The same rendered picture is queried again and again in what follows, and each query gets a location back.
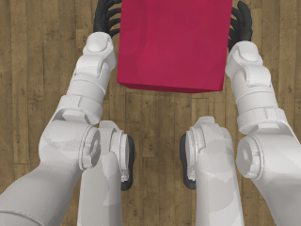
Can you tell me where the robot left upper arm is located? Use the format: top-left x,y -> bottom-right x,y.
0,120 -> 102,226

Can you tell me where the left robot hand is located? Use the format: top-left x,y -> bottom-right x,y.
92,0 -> 122,39

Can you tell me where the carton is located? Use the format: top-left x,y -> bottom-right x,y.
117,0 -> 232,94

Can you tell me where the robot left foot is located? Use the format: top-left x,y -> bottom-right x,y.
120,135 -> 135,191

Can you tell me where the right robot hand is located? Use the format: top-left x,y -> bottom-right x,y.
228,0 -> 253,52

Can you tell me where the robot right upper arm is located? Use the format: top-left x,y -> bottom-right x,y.
235,134 -> 301,226

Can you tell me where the robot left forearm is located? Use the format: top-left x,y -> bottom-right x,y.
39,31 -> 117,157

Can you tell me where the robot right forearm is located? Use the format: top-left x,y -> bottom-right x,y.
225,40 -> 301,146

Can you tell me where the robot left thigh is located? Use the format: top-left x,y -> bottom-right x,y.
77,128 -> 130,226

